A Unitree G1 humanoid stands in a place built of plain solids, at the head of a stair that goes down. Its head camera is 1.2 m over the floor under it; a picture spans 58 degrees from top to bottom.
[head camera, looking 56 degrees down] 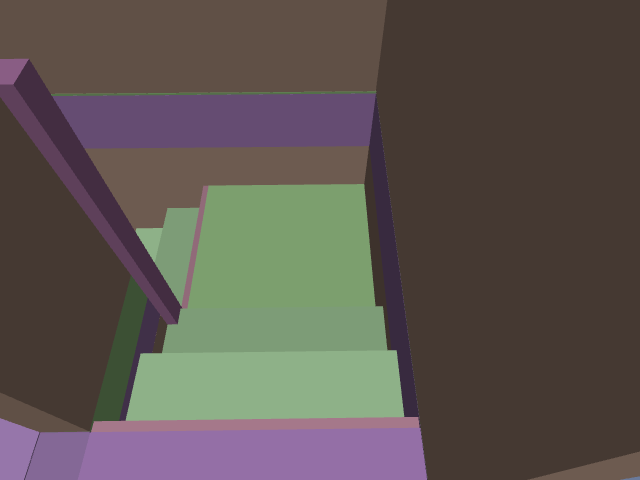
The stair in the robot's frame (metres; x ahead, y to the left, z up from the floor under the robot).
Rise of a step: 0.20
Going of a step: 0.25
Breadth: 0.85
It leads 1 degrees to the left of straight ahead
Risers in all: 3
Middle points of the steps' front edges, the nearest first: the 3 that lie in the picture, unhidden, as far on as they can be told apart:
0.25 0.17 0.00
0.50 0.17 -0.19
0.75 0.17 -0.39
